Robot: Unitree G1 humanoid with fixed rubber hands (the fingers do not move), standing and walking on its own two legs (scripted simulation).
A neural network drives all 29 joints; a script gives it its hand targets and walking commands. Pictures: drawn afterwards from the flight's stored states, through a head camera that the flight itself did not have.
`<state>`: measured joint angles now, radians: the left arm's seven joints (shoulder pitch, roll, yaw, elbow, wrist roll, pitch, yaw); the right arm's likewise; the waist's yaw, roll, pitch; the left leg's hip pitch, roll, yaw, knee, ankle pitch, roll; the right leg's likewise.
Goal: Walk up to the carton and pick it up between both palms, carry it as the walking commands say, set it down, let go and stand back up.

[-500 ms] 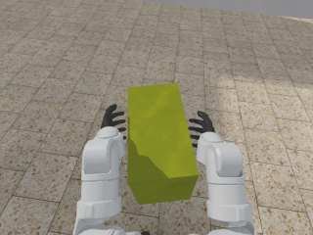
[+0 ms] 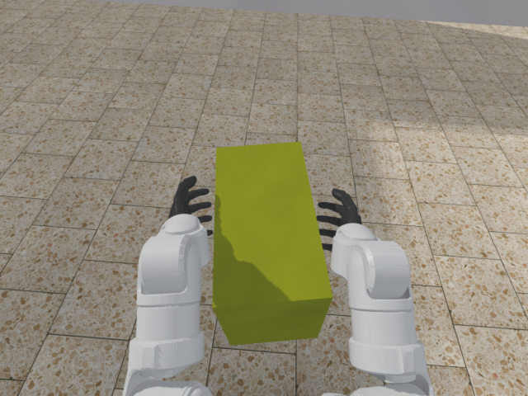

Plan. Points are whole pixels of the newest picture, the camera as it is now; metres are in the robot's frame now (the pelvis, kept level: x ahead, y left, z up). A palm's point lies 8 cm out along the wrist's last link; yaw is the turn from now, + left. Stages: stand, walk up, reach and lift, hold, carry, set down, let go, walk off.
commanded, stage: carry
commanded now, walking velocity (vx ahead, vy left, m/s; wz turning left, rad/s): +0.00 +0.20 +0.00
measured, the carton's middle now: (266, 241) +0.36 -0.01 +0.00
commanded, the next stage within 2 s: none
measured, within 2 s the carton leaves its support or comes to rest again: neither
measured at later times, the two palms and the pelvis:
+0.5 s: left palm (99, 271) +0.27 +0.21 +0.10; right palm (282, 279) +0.25 -0.02 +0.09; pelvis -0.06 +0.09 +0.00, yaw -1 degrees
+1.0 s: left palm out of the picture +0.22 +0.37 +0.10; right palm (146, 302) +0.22 +0.14 +0.10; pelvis -0.10 +0.22 +0.02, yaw -1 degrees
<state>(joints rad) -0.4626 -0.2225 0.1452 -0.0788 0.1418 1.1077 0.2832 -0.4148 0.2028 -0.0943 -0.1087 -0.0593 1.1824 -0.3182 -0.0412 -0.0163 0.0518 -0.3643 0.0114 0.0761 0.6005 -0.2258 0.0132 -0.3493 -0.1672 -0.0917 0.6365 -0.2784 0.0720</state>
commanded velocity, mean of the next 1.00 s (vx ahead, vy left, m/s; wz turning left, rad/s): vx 0.00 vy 0.13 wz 0.00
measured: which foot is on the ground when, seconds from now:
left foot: down 0.00-0.44, up 0.46-0.72, down 0.74-1.00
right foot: up 0.00-0.42, down 0.44-0.76, up 0.78-1.00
